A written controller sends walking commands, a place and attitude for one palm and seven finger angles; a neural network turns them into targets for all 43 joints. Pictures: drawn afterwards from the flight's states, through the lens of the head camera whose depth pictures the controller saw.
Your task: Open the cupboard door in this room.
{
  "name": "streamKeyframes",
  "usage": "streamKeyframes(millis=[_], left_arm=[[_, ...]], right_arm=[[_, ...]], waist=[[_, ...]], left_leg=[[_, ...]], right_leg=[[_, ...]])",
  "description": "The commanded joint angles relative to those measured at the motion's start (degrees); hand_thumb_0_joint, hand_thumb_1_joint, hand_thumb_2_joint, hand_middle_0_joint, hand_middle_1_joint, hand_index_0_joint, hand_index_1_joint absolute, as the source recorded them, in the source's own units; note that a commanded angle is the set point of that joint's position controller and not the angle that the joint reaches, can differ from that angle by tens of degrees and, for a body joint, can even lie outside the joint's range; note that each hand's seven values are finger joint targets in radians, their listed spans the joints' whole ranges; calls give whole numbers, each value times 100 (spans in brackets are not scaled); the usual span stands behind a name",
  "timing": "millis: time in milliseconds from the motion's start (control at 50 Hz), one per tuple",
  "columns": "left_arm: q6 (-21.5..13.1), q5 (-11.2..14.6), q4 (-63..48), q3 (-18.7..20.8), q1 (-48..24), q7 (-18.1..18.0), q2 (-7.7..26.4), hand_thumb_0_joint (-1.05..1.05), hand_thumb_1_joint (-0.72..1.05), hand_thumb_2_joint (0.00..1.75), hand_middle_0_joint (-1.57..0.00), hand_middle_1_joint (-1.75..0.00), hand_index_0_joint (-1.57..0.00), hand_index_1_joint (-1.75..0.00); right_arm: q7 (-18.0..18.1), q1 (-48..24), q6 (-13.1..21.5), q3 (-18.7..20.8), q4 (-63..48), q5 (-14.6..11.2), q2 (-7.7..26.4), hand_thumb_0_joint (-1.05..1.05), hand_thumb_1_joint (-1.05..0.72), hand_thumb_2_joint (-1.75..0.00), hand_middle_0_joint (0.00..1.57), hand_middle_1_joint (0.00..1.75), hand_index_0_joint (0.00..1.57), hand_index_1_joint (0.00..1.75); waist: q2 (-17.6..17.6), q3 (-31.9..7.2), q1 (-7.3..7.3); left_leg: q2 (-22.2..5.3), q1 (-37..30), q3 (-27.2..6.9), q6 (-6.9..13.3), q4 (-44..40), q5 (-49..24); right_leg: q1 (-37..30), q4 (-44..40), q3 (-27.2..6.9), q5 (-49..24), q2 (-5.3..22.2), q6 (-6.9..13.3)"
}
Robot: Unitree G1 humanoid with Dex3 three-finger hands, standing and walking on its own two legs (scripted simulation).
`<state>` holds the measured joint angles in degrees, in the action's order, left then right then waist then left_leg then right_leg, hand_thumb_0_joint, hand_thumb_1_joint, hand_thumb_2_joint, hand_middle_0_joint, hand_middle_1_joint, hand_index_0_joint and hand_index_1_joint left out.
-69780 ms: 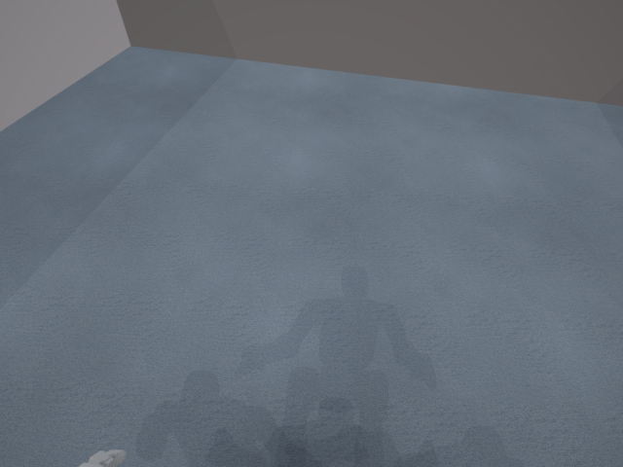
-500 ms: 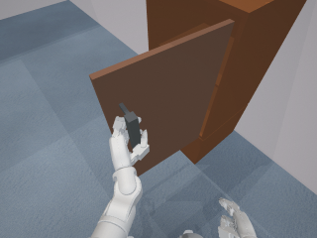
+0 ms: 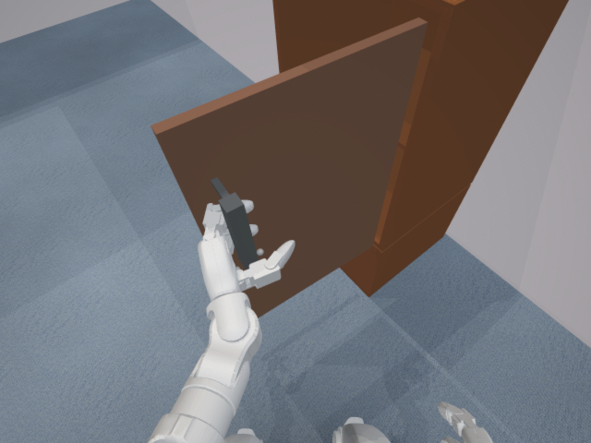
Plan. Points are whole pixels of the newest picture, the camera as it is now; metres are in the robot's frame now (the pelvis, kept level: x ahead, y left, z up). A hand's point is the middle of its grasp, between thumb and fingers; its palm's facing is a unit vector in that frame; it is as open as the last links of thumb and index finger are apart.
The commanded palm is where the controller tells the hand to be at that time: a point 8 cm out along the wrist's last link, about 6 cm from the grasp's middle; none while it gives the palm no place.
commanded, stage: open thumb and fingers to let go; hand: left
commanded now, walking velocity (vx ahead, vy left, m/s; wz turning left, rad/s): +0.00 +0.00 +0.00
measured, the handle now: (234, 225) +0.41 +0.09 +0.05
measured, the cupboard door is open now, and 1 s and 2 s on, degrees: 85 86 86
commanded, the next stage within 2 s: slide the hand sideways off the handle in 0.44 s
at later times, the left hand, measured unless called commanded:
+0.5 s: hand (257, 256) +0.36 +0.06 +0.04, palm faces +0.25 -0.97 -0.02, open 15.3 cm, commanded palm +0.32 +0.10 +0.04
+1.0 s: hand (242, 288) +0.31 +0.07 +0.04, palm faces -0.20 -0.98 +0.01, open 16.3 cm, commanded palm +0.29 +0.14 +0.04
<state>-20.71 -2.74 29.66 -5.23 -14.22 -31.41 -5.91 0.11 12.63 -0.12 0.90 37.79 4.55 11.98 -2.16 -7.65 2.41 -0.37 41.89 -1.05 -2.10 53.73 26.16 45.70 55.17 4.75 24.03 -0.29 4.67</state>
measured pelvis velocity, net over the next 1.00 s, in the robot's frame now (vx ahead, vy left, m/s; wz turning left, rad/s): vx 0.00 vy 0.05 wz -0.03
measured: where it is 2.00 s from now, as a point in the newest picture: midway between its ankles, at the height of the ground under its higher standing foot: outside the picture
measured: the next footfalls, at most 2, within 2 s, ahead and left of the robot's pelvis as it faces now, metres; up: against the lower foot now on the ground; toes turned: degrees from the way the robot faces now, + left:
none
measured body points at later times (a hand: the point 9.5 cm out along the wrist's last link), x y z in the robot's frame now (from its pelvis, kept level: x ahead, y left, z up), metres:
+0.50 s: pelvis -0.01 +0.03 -0.01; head +0.05 +0.02 +0.44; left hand +0.34 +0.11 +0.05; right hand +0.13 -0.19 -0.13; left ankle +0.00 +0.15 -0.68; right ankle +0.03 -0.06 -0.68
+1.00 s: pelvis +0.00 +0.05 -0.01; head +0.05 +0.05 +0.44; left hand +0.32 +0.13 +0.05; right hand +0.14 -0.19 -0.11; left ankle +0.00 +0.15 -0.68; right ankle +0.03 -0.06 -0.68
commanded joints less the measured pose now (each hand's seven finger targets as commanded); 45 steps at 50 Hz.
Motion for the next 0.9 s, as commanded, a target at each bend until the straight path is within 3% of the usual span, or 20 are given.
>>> streamKeyframes(millis=[0, 40, 120, 140, 200, 360, 400, 440, 520, 540, 560, 580, 620, 660, 700, 740, 760, 780, 800, 880], left_arm=[[-546, -166, -1122, 120, -1558, -23, 166, 0, -50, 30, -30, -120, -30, -120], [-564, -199, -1092, 18, -1525, -21, 56, 0, -50, 30, -30, -120, -30, -120], [-564, -201, -967, -27, -1746, -41, 36, 0, -50, 30, -27, -100, -27, -100], [-594, -219, -1025, -31, -1853, -68, 35, 0, -50, 30, -26, -95, -26, -95], [-620, -259, -1030, -241, -1994, -106, -193, 0, -50, 30, -23, -80, -23, -80], [-596, -430, -956, -370, -2204, -330, -353, 0, -50, 30, -17, -40, -17, -40], [-526, -444, -914, -311, -2099, -381, -332, 0, -50, 30, -15, -30, -15, -30], [-466, -441, -952, -270, -1894, -433, -339, 0, -50, 30, -15, -30, -15, -30], [-381, -425, -910, -421, -2083, -483, -541, 0, -50, 30, -15, -30, -15, -30], [-535, -1127, -948, -1566, -1929, 723, -10, 0, -50, 30, -15, -30, -15, -30], [-763, -915, -1218, -1082, -2202, 1357, 451, 0, -50, 30, -15, -30, -15, -30], [-919, -842, -1392, -926, -2265, 1743, 752, 0, -50, 30, -15, -30, -15, -30], [-1000, -606, -1675, -1265, -2196, 2450, 538, 0, -50, 30, -15, -30, -15, -30], [-804, 81, -1612, -1394, -1918, 3168, 279, 0, -50, 30, -15, -30, -15, -30], [-481, 832, -1562, -1197, -1815, 3422, 47, 0, -50, 30, -15, -30, -15, -30], [-238, 1210, -1363, -790, -1532, 3347, 127, 0, -50, 30, -15, -30, -15, -30], [-221, 1229, -1454, -634, -1557, 3238, 218, 0, -50, 30, -15, -30, -15, -30], [-218, 1173, -1510, -588, -1446, 3129, 209, 0, -50, 30, -15, -30, -15, -30], [-293, 1049, -1602, -435, -1396, 2992, 416, 0, -50, 30, -15, -30, -15, -30], [-682, 398, -2031, -626, -650, 2704, 416, 0, -50, 30, -15, -30, -15, -30]], right_arm=[[-24, -250, 289, 169, -769, 3, 403, 0, -90, -90, 20, 30, 20, 30], [-52, -211, 293, 177, -778, 0, 395, 0, -90, -90, 20, 30, 20, 30], [-60, -238, 295, 172, -792, -14, 418, 0, -90, -90, 20, 30, 20, 30], [-58, -230, 306, 188, -785, -6, 424, 0, -90, -90, 20, 30, 20, 30], [-78, -230, 342, 195, -793, -1, 433, 0, -90, -90, 20, 30, 20, 30], [-126, -167, 339, 198, -793, 47, 433, 0, -90, -90, 20, 30, 20, 30], [-127, -170, 321, 190, -834, 58, 428, 0, -90, -90, 20, 30, 20, 30], [-130, -190, 289, 184, -871, 61, 401, 0, -90, -90, 20, 30, 20, 30], [-128, -237, 278, 146, -856, 57, 392, 0, -90, -90, 20, 30, 20, 30], [-112, 104, 230, 147, -708, 24, 580, 0, -90, -90, 20, 30, 20, 30], [-70, 185, 242, 188, -866, -54, 592, 0, -90, -90, 20, 30, 20, 30], [-16, 158, 231, 194, -921, -70, 604, 0, -90, -90, 20, 30, 20, 30], [9, 156, 262, 184, -1028, -182, 577, 0, -90, -90, 20, 30, 20, 30], [26, 101, 332, 118, -1188, -374, 619, 0, -90, -90, 20, 30, 20, 30], [80, -18, 396, 51, -1290, -522, 639, 0, -90, -90, 20, 30, 20, 30], [110, -54, 434, 37, -1307, -576, 693, 0, -90, -90, 20, 30, 20, 30], [110, -24, 449, 45, -1311, -572, 723, 0, -90, -90, 20, 30, 20, 30], [86, -24, 471, 49, -1335, -551, 712, 0, -90, -90, 20, 30, 20, 30], [52, -15, 488, 56, -1350, -526, 727, 0, -90, -90, 20, 30, 20, 30], [-176, 69, 485, 144, -1449, -384, 657, 0, -90, -90, 20, 30, 20, 30]], waist=[[933, -1781, 23], [884, -1787, 28], [839, -1571, 93], [808, -1675, 96], [679, -1618, 146], [560, -1866, 134], [578, -1878, 60], [633, -1940, -18], [667, -1677, 89], [878, -1463, 558], [810, -1790, 403], [688, -2079, 283], [241, -2251, 296], [107, -1931, 297], [313, -1578, 267], [759, -1171, 172], [926, -1176, 146], [828, -1165, 71], [726, -1155, -17], [428, -1578, -119]], left_leg=[[241, 285, 119, 221, -259, -631], [233, 208, 150, 225, -281, -703], [230, 200, 172, 245, -296, -550], [223, 107, 173, 254, -299, -577], [190, -104, 163, 274, -330, -635], [133, -320, 100, 242, -329, -962], [141, -299, 90, 233, -344, -1049], [128, -301, 107, 219, -359, -1145], [108, -272, 72, 221, -377, -981], [98, -407, 67, 337, -217, -992], [143, -321, 58, 368, -177, -1087], [168, -370, 61, 369, -194, -1114], [156, -765, 25, 342, -217, -1314], [144, -982, -58, 318, -362, -1251], [134, -972, -103, 301, -580, -976], [123, -724, -121, 277, -739, -641], [118, -693, -153, 269, -772, -655], [126, -666, -134, 261, -771, -661], [134, -638, -150, 239, -756, -789], [96, -744, -80, 201, -430, -1426]], right_leg=[[-2128, -1303, -1172, -1281, 426, -496], [-2066, -1233, -1053, -1362, 390, -470], [-1806, -1291, -988, -925, 339, -444], [-1765, -1242, -917, -860, 304, -415], [-1483, -1130, -668, -839, 192, -354], [-1211, -720, -310, -1129, 63, -278], [-1277, -698, -291, -1205, 45, -258], [-1355, -653, -271, -1307, 34, -248], [-1137, -696, -225, -1052, 22, -259], [-1037, -625, -402, -1481, 70, -260], [-1242, -550, -438, -1716, 130, -238], [-1484, -489, -509, -1831, 138, -225], [-1356, -425, -464, -1926, 122, -199], [-1218, -569, -360, -1668, 58, -195], [-1239, -803, -255, -1234, -11, -211], [-1204, -947, -177, -777, -19, -265], [-1207, -913, -141, -735, -13, -269], [-1162, -857, -130, -706, -5, -266], [-1143, -747, -130, -765, 12, -232], [-966, -341, -172, -1260, 52, -205]])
